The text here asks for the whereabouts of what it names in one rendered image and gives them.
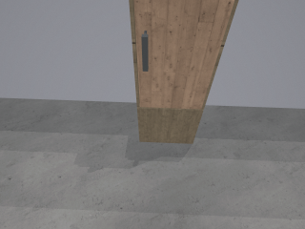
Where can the cupboard door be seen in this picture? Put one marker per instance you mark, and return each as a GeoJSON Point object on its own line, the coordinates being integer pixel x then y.
{"type": "Point", "coordinates": [184, 40]}

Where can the handle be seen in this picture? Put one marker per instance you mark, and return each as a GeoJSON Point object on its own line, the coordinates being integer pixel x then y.
{"type": "Point", "coordinates": [145, 51]}

